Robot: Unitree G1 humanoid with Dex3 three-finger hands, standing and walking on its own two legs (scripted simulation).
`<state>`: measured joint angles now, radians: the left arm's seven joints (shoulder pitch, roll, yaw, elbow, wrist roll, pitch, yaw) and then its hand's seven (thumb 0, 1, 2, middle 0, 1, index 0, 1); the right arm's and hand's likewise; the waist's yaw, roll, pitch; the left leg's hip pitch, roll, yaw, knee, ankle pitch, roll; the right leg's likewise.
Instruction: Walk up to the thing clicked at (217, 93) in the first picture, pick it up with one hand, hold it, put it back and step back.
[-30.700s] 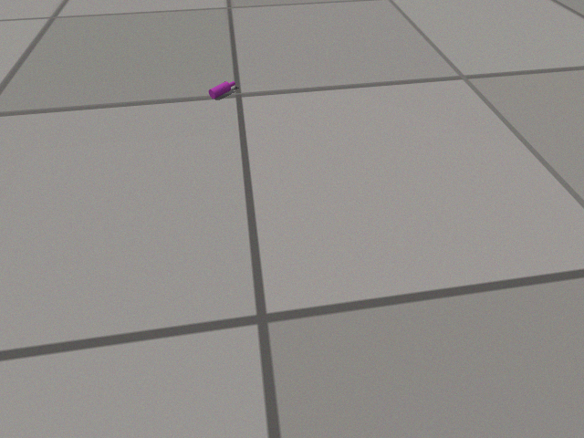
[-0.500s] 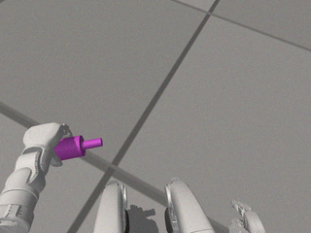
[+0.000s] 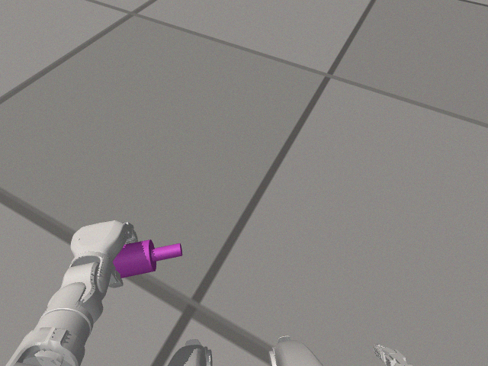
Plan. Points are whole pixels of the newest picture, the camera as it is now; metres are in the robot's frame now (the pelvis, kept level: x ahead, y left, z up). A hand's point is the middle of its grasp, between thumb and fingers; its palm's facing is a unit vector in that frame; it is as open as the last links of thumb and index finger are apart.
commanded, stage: lift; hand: left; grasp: from above
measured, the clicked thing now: (132, 259) +0.35 +0.20 -0.11
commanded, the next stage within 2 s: hold in 0.18 s
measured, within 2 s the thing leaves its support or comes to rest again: neither
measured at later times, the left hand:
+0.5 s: hand (104, 240) +0.35 +0.23 -0.02, palm faces -0.43 -0.08 -0.90, open 8.9 cm
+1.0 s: hand (99, 243) +0.33 +0.22 +0.01, palm faces -0.44 -0.06 -0.90, open 9.0 cm
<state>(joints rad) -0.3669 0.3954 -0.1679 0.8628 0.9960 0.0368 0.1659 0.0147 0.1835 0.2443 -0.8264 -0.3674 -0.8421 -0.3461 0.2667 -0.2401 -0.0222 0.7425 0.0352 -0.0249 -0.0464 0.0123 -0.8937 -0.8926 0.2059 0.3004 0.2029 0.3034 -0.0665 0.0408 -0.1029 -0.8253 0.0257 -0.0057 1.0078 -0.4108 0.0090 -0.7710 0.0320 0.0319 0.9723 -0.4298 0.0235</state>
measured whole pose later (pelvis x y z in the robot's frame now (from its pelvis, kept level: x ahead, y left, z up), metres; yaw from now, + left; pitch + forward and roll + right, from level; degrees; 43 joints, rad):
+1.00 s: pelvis +0.03 +0.00 +0.06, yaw +0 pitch +3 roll +0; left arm -0.29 0.38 -0.23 0.74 0.98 0.05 0.04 0.01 0.18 0.27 -0.82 -0.37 -0.84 -0.35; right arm 0.23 -0.26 -0.04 0.69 0.05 0.04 -0.03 0.01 -0.89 -0.89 0.20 0.30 0.20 0.30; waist -0.02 0.05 -0.03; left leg -0.37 0.01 0.02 0.59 -0.27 0.01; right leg -0.33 0.01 0.06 0.58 -0.30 0.02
